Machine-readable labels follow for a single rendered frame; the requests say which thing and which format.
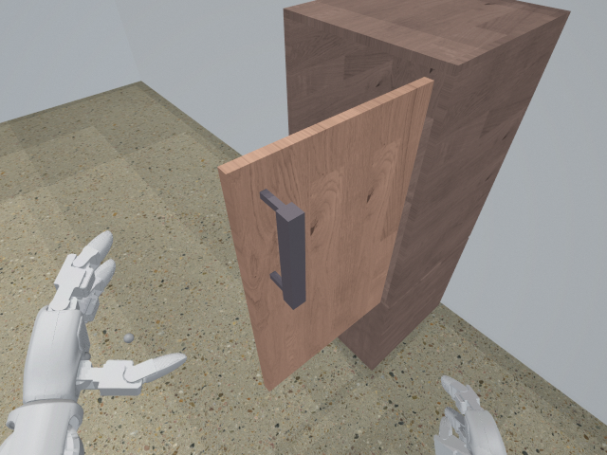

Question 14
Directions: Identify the handle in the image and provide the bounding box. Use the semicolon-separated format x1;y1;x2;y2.
260;189;306;310

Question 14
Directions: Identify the right robot hand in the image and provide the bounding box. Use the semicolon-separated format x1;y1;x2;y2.
433;375;507;455

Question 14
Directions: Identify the left robot hand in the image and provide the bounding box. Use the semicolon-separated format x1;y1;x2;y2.
23;230;187;404

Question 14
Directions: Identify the left robot forearm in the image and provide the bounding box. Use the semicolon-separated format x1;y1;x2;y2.
0;399;84;455

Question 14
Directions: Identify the cupboard door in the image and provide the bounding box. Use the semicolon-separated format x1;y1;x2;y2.
217;77;434;391

